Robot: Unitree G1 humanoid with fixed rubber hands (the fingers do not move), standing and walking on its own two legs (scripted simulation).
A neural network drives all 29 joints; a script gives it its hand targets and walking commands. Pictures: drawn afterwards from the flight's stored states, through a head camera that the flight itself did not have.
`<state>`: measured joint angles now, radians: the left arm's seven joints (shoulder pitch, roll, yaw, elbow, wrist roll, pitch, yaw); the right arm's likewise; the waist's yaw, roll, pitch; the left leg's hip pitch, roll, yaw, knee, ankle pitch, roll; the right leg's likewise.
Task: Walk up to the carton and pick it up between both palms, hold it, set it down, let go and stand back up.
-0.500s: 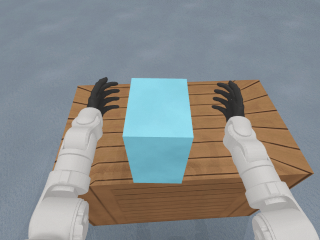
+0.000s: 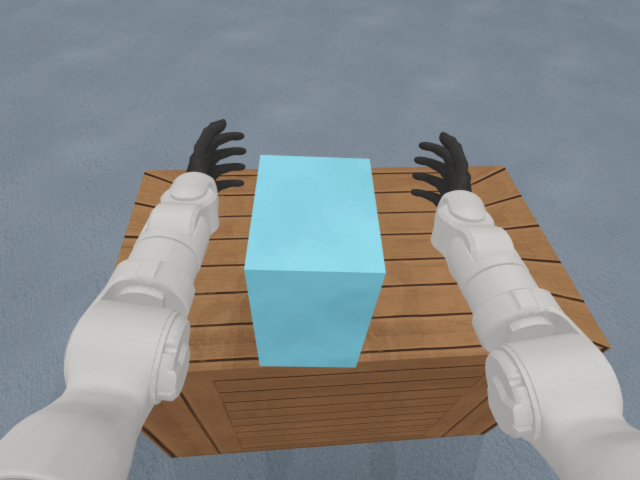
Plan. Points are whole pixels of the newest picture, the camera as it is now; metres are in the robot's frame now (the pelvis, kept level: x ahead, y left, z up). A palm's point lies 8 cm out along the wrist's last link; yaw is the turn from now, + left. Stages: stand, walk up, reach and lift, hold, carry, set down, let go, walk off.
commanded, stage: reach and lift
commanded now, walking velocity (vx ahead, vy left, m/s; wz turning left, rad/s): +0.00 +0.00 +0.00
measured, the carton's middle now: (311, 268) +0.45 +0.01 -0.03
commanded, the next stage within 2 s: none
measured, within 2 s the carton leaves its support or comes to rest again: neither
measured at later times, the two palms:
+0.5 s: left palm (218, 260) +0.43 +0.15 +0.01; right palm (431, 276) +0.40 -0.16 +0.01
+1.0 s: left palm (229, 265) +0.44 +0.14 -0.01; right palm (400, 274) +0.41 -0.12 +0.00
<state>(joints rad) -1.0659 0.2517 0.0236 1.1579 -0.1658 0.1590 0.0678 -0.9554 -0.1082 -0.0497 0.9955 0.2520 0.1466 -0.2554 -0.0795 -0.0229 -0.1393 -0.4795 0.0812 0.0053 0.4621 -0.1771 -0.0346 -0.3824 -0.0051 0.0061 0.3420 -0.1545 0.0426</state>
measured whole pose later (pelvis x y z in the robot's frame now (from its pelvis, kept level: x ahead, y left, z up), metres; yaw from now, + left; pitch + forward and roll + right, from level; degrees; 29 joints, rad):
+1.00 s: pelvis +0.00 +0.01 -0.02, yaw +1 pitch +23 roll -3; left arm -0.96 0.08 0.33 1.42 0.19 -0.41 0.10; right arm -0.85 0.13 -0.58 1.16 -0.32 -0.37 -0.16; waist -0.07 0.01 -0.20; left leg -0.84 0.07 -0.04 0.66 -0.23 -0.02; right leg -0.73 -0.01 -0.02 0.54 -0.23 0.05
